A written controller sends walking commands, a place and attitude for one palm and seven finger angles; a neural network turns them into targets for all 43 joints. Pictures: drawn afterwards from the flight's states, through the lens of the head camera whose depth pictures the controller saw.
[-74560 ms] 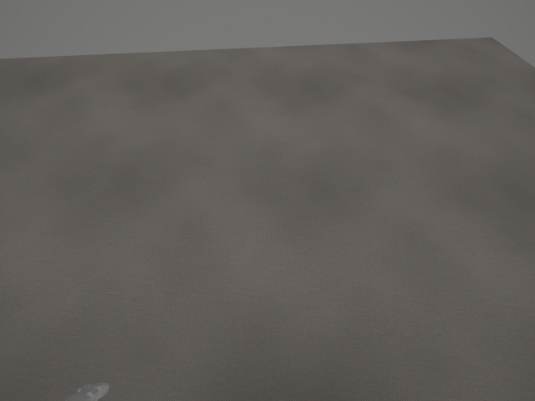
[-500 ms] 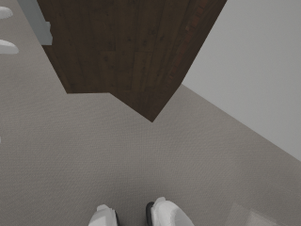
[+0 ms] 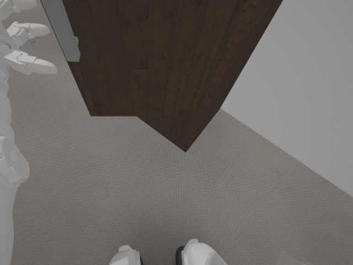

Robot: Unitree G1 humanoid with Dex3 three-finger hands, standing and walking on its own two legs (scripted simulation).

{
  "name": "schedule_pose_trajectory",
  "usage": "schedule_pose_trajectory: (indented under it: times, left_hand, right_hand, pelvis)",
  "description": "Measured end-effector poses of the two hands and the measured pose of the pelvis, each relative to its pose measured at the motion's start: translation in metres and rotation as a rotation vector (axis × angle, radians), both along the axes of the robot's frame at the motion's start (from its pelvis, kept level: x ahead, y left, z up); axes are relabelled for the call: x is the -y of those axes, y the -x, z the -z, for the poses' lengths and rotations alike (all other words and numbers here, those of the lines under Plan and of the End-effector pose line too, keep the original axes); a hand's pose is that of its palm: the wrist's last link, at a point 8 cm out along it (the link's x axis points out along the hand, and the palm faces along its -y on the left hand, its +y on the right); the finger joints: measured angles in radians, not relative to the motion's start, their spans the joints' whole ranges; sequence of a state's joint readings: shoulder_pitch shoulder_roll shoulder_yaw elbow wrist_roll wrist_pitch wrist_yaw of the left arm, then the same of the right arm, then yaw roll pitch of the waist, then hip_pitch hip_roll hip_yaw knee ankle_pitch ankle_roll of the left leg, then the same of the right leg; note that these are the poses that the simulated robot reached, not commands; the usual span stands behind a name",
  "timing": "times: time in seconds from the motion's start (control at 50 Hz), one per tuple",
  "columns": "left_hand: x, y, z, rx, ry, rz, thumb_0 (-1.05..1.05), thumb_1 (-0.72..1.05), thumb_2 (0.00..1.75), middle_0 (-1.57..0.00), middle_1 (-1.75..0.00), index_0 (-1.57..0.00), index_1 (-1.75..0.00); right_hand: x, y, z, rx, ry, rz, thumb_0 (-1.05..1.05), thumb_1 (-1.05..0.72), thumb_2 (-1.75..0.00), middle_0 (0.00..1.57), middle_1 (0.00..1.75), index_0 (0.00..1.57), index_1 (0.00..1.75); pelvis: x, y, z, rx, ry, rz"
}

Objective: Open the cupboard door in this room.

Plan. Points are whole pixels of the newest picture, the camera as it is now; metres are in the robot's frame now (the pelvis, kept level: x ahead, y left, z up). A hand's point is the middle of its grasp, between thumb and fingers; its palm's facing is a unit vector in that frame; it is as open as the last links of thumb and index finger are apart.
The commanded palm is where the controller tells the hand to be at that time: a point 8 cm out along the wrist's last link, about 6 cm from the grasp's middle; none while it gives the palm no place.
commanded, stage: slide the fingers in behind the handle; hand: left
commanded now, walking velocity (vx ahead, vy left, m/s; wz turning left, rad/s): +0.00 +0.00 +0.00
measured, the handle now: (64, 21) +0.60 +0.16 +0.13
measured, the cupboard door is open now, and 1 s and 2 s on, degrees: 41 41 40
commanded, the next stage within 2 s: close the thumb around the handle in 1.16 s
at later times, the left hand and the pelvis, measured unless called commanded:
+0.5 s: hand (57, 37) +0.56 +0.17 +0.13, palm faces -0.04 -1.00 +0.01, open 14.0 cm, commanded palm +0.54 +0.21 +0.12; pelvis +0.00 -0.01 +0.00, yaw +0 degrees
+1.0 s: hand (67, 39) +0.55 +0.16 +0.13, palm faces -0.05 -1.00 +0.01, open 14.0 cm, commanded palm +0.54 +0.20 +0.12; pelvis +0.00 -0.02 +0.00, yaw +1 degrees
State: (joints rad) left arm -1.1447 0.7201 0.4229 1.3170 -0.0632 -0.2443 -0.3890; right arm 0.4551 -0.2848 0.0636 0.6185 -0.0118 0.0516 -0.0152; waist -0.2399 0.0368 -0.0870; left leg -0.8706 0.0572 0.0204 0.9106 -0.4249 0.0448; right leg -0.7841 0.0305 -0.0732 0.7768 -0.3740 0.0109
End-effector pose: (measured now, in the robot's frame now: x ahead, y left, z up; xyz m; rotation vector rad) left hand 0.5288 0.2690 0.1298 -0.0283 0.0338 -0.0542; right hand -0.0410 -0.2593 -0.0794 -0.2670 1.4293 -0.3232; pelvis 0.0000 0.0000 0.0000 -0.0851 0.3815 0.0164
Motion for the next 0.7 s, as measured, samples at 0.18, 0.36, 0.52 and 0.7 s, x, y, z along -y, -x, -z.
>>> schedule_pose_trajectory:
  times: [0.18,0.36,0.52,0.7]
  left_hand:
    - [0.016,-0.002,-0.001,0.017,-0.013,0.009,-0.01,-0.50,0.30,-0.30,-1.20,-0.30,-1.20]
    - [0.033,-0.009,0.004,-0.011,-0.020,-0.006,-0.01,-0.50,0.30,-0.30,-1.20,-0.30,-1.20]
    - [0.042,-0.012,0.003,-0.006,-0.019,-0.011,-0.01,-0.50,0.30,-0.30,-1.20,-0.30,-1.21]
    - [0.055,-0.009,0.002,0.001,-0.008,0.001,-0.01,-0.50,0.30,-0.30,-1.20,-0.30,-1.20]
  right_hand:
    - [0.003,-0.005,0.005,0.007,-0.016,-0.008,0.01,-0.91,-0.90,0.20,0.30,0.21,0.30]
    - [0.007,0.010,0.003,-0.017,-0.019,0.016,0.01,-0.91,-0.90,0.20,0.30,0.21,0.30]
    - [0.010,0.025,0.001,-0.061,-0.028,0.037,0.01,-0.91,-0.90,0.20,0.30,0.20,0.30]
    - [0.015,0.020,0.000,-0.047,-0.036,0.039,0.01,-0.91,-0.90,0.20,0.30,0.20,0.30]
  pelvis:
    - [0.003,0.000,0.001,-0.001,-0.005,-0.003]
    - [0.010,0.000,0.001,-0.005,-0.011,0.001]
    - [0.015,-0.001,0.000,-0.008,-0.016,0.004]
    - [0.019,-0.005,-0.004,0.005,-0.022,0.007]
